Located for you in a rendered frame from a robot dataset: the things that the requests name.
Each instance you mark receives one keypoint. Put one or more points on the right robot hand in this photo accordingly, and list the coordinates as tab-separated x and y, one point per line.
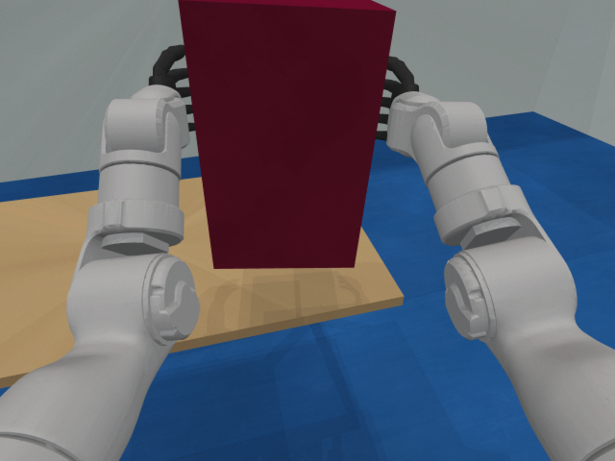
406	85

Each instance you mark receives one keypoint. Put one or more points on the carton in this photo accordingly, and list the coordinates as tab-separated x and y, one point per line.
286	98

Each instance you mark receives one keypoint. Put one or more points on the table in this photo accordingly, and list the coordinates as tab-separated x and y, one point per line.
40	243

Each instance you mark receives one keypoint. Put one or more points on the robot left forearm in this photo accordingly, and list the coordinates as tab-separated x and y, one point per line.
140	171

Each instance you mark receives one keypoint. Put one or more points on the robot left upper arm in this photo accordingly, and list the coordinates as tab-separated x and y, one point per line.
125	313

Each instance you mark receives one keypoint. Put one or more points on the left robot hand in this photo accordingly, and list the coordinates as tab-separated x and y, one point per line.
162	75

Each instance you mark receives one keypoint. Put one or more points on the robot right upper arm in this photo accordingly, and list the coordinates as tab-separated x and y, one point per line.
516	296

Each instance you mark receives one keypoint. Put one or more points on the robot right forearm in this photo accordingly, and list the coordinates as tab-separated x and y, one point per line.
474	201

